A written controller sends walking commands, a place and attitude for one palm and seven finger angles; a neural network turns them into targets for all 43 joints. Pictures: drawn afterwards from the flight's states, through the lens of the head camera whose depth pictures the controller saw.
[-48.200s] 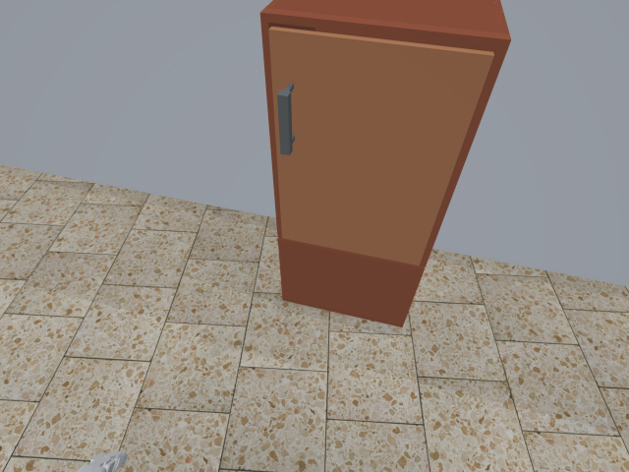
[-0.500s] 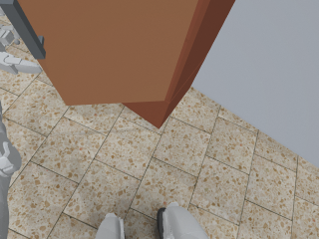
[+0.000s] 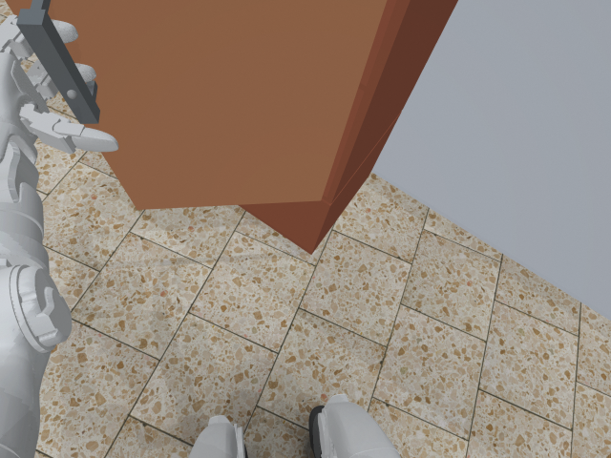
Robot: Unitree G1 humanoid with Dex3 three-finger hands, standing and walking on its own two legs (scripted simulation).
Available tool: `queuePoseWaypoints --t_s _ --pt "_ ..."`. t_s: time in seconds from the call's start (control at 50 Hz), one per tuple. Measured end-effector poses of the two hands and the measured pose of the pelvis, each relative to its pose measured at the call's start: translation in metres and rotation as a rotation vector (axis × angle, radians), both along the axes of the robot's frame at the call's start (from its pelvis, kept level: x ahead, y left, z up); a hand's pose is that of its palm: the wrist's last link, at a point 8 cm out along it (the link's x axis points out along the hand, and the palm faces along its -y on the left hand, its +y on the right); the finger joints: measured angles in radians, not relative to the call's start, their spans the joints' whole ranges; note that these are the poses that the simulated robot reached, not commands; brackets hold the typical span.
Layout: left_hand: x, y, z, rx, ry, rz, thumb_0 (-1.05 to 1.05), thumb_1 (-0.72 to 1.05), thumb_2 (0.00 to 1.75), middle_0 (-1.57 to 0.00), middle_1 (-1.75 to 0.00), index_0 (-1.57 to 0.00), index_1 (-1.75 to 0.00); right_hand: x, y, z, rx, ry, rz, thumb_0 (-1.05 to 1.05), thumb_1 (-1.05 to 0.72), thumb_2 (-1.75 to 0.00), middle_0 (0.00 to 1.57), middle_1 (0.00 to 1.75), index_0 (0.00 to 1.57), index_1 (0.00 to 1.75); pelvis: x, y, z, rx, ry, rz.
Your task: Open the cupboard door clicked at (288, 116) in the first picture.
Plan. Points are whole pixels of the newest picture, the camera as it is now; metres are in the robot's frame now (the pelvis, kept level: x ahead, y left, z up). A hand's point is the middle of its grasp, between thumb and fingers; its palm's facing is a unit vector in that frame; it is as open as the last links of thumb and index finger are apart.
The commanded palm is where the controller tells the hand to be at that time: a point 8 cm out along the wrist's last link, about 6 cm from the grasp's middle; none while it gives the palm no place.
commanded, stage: slide the fingers in behind the handle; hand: left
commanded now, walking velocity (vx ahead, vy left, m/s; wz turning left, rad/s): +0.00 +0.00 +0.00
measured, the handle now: (67, 61) +0.58 +0.23 +0.10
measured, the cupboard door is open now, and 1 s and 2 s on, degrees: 41 41 70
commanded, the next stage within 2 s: close the thumb around the handle in 0.38 s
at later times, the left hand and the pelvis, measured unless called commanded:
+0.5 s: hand (75, 101) +0.52 +0.21 +0.09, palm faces +0.02 -1.00 -0.01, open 14.0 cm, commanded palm +0.51 +0.25 +0.09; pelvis +0.00 -0.01 +0.00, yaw +0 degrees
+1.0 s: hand (82, 96) +0.53 +0.21 +0.10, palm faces +0.02 -1.00 -0.01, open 7.2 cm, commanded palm +0.51 +0.24 +0.09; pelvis -0.01 -0.01 +0.00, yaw +0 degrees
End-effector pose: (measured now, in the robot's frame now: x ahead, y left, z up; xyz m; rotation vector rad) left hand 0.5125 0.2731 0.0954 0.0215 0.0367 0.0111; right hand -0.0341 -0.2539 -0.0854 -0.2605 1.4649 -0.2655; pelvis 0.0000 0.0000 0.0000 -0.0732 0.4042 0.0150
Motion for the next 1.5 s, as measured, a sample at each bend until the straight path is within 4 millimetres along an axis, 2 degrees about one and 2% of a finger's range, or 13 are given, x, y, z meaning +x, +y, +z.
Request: queuePoseWaypoints --t_s 0.12,0.3,0.58,0.74,1.1,1.4,1.5 --pt "-0.001 -0.01 -0.005 -0.045 0.019 -0.005 -0.01 -0.5 0.3 -0.3 -1.2 -0.3 -1.21 0.008 0.0 0.0 0.002 -0.025 -0.001 0.01 -0.91 -0.9 0.21 0.3 0.2 0.3 0.002 0.0 0.001 0.002 -0.01 -0.003" --pt "-0.007 -0.003 0.004 0.006 -0.022 0.021 -0.01 -0.5 0.3 -0.3 -1.2 -0.3 -1.2 0.015 -0.002 -0.002 0.011 -0.05 -0.002 0.01 -0.91 -0.9 0.21 0.3 0.2 0.3 0.003 -0.002 0.002 0.007 -0.02 -0.009" --pt "-0.011 -0.007 0.002 -0.009 -0.015 0.01 -0.01 -0.47 0.32 -0.31 -1.2 -0.3 -1.2 0.013 -0.013 -0.002 -0.015 -0.053 0.02 0.01 -0.91 -0.9 0.21 0.3 0.2 0.3 -0.004 -0.006 0.0 0.008 -0.022 0.001" --pt "-0.01 -0.008 0.002 -0.004 0.0 0.007 -0.01 -0.21 0.43 -0.33 -1.23 -0.32 -1.23 0.004 -0.013 -0.002 -0.017 -0.041 0.008 0.01 -0.91 -0.9 0.21 0.3 0.2 0.3 -0.007 -0.006 0.0 0.009 -0.019 -0.002" --pt "-0.004 -0.013 0.001 -0.009 0.0 0.013 0.01 0.7 0.82 -0.39 -1.33 -0.38 -1.33 -0.004 -0.006 -0.003 -0.003 -0.023 -0.003 0.01 -0.91 -0.9 0.21 0.3 0.2 0.3 -0.005 -0.005 0.0 0.009 -0.011 -0.006" --pt "-0.004 -0.014 0.002 -0.007 0.0 0.016 0.01 0.73 0.82 -0.37 -1.35 -0.37 -1.35 0.005 -0.009 -0.002 -0.001 -0.036 -0.003 0.01 -0.91 -0.9 0.21 0.3 0.2 0.3 -0.001 -0.006 0.002 0.011 -0.015 -0.008" --pt "-0.011 -0.015 0.001 -0.004 -0.007 0.013 0.01 0.73 0.8 -0.36 -1.35 -0.36 -1.35 0.013 -0.009 -0.001 0.006 -0.057 -0.009 0.01 -0.91 -0.9 0.21 0.3 0.2 0.3 0.003 -0.006 0.004 0.015 -0.021 -0.019"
